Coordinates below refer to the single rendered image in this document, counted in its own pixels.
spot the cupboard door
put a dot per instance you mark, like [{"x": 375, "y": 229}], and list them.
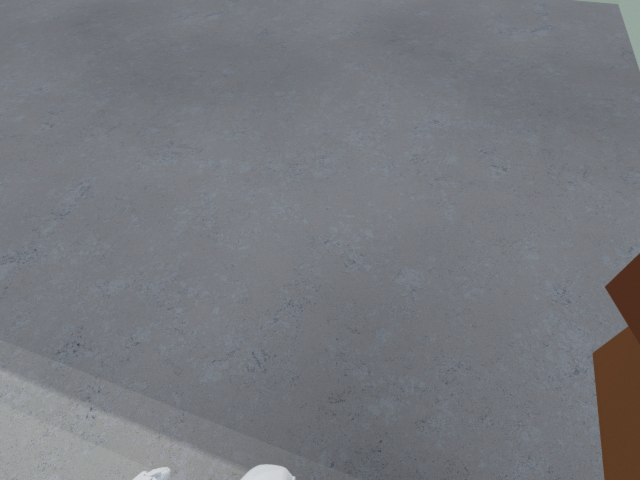
[{"x": 624, "y": 290}]

